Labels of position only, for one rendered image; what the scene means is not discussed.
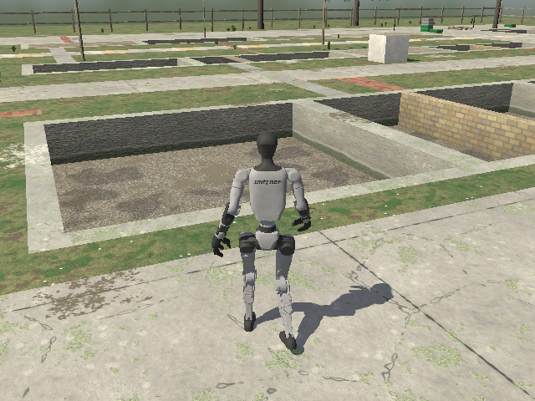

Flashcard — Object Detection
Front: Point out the left robot upper arm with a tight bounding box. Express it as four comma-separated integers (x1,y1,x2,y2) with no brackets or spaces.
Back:
227,168,251,216

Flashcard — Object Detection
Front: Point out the robot left hand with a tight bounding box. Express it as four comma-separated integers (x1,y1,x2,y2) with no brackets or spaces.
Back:
211,235,231,257

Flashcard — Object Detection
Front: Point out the robot right forearm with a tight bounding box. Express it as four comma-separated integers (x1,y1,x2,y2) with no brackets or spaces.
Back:
298,198,311,223

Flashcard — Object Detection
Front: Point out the robot right hand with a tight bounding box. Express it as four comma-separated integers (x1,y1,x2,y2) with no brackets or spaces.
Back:
292,217,311,231

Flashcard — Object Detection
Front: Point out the right robot upper arm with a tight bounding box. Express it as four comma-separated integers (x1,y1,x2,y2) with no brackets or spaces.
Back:
284,167,307,211

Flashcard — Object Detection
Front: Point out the robot left forearm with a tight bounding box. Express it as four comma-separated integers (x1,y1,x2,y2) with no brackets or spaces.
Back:
215,202,235,239

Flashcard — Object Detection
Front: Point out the robot right thigh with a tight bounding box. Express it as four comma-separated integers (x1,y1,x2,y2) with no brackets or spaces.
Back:
273,234,295,294

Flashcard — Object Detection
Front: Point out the left robot shin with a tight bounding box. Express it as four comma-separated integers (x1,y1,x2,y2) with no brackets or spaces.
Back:
242,269,255,321

